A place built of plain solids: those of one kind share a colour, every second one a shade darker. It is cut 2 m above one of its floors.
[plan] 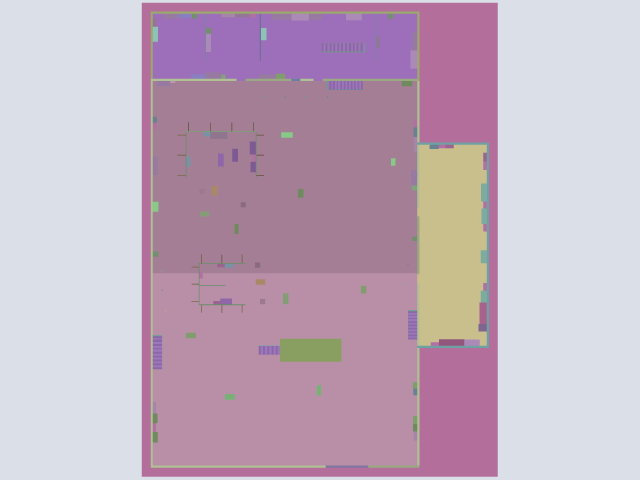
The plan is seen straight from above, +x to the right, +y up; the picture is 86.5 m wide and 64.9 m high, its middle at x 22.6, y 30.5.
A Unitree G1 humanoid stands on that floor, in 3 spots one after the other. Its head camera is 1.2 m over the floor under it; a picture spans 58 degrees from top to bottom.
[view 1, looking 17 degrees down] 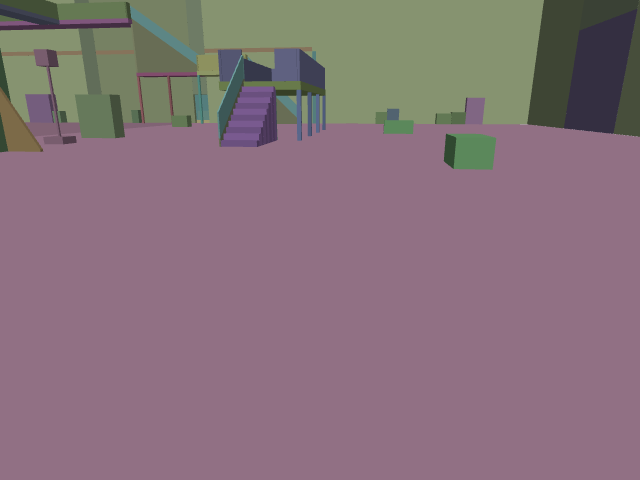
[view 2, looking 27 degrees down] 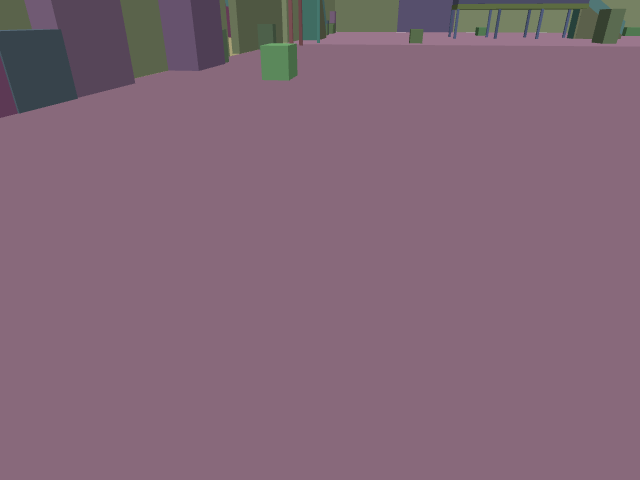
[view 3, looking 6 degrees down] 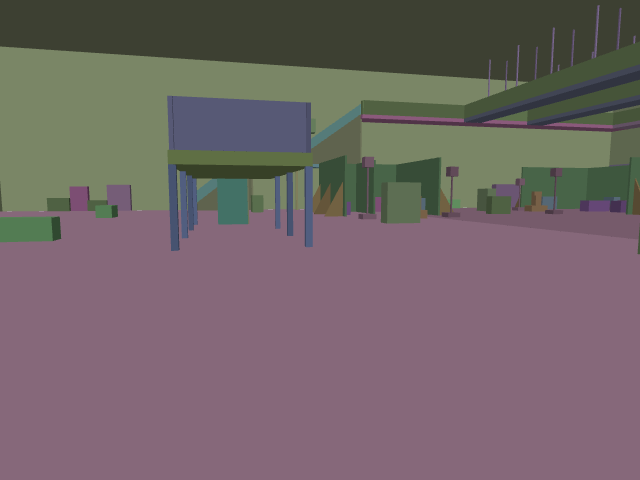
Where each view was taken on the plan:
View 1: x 0.62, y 11.30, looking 7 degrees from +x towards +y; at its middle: floor_bay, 4.10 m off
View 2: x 30.11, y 51.42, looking -82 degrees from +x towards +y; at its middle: floor_bay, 2.64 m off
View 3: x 35.15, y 15.08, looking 167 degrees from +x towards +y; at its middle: floor_bay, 11.48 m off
